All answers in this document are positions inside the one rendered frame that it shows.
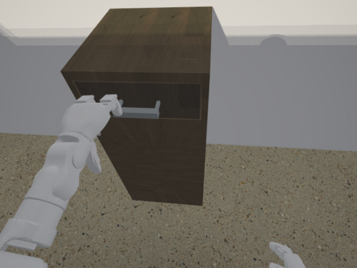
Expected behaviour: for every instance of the drawer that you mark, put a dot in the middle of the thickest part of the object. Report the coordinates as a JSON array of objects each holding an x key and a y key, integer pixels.
[{"x": 177, "y": 100}]

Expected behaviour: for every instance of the robot left forearm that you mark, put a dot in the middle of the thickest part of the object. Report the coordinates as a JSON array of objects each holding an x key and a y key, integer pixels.
[{"x": 35, "y": 222}]

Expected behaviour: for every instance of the left robot upper arm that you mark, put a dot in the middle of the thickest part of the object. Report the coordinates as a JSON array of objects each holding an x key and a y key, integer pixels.
[{"x": 14, "y": 260}]

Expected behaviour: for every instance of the handle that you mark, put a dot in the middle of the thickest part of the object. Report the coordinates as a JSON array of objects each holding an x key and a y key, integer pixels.
[{"x": 150, "y": 113}]

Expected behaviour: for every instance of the cabinet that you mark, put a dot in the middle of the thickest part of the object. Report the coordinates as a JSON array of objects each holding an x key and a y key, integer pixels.
[{"x": 158, "y": 160}]

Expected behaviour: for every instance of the robot right hand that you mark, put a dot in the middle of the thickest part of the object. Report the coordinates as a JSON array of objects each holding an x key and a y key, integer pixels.
[{"x": 285, "y": 253}]

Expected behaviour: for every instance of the robot left hand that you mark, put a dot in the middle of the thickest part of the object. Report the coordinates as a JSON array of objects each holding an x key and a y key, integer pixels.
[{"x": 88, "y": 118}]

